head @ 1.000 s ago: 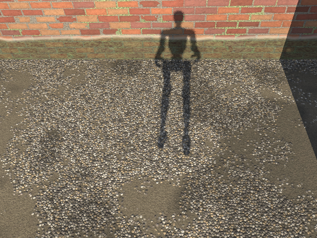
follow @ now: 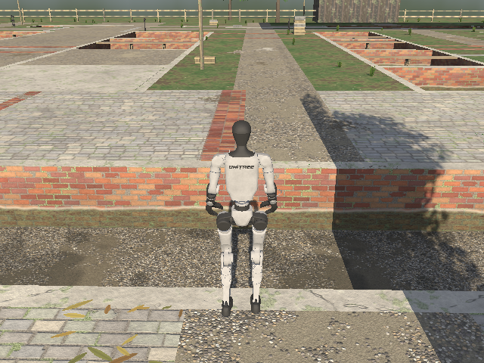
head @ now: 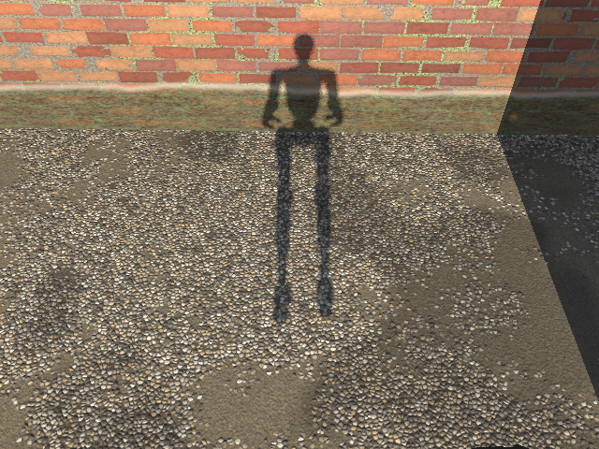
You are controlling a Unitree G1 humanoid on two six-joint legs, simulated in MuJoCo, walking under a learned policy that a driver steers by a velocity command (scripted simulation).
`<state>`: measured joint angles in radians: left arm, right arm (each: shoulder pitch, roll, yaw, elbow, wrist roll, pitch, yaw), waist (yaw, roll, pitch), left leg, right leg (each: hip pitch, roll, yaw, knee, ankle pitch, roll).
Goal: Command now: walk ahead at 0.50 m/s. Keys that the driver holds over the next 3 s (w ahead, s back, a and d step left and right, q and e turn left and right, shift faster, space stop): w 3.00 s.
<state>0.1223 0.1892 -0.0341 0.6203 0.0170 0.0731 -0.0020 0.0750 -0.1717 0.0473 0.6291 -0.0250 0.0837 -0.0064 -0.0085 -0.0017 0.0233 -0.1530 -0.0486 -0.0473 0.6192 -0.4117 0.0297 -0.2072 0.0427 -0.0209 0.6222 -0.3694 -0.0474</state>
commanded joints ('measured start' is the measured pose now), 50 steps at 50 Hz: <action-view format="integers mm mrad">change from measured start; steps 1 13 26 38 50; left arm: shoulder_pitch -64 -141 -106 -56 -122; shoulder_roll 98 41 26 43 7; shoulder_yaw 36 9 2 17 1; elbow -82 -111 -103 -76 -111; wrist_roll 2 8 3 8 12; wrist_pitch -11 -12 -28 -14 -16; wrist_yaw -6 -3 5 23 10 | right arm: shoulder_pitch -87 -119 -79 -26 -32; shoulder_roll -84 -71 -47 -40 -53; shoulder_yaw -29 -8 1 -2 3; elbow -96 -89 -102 -83 -95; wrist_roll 2 17 8 12 14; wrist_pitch -13 -26 -42 -39 -47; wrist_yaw -2 9 6 -8 6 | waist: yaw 4 25 7 -1 16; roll -24 39 16 4 22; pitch -176 -44 -77 -202 -82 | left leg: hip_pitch -44 -48 -19 -34 -65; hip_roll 50 92 69 75 81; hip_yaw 5 -79 -53 -14 -53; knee -12 -149 -133 -86 -119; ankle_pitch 652 291 319 409 363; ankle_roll -8 19 17 24 16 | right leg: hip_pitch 167 2 24 156 46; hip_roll -111 -45 -57 -59 -47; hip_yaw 58 57 80 80 74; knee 3 -105 -102 -29 -54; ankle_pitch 950 146 210 377 249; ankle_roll -28 30 16 -9 15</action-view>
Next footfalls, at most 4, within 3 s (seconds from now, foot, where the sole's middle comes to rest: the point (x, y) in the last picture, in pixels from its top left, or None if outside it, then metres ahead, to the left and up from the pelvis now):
none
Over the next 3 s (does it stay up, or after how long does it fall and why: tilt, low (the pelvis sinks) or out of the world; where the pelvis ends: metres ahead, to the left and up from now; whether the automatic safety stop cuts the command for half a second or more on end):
stays up -0.01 0.02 0.00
